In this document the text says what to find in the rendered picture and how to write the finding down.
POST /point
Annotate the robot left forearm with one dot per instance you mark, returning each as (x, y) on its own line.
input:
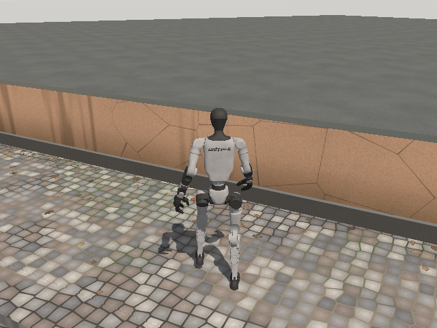
(184, 184)

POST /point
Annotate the humanoid robot head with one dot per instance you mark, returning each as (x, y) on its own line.
(218, 119)

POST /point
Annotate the robot left hand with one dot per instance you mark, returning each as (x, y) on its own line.
(177, 203)

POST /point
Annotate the right robot upper arm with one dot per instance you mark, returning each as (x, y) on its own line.
(243, 154)

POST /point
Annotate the robot right forearm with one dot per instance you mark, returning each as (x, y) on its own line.
(249, 176)

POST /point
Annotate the robot left thigh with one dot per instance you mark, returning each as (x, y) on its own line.
(202, 201)

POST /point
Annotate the left robot upper arm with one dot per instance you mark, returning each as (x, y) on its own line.
(196, 145)

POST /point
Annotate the robot right hand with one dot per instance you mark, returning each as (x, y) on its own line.
(249, 185)

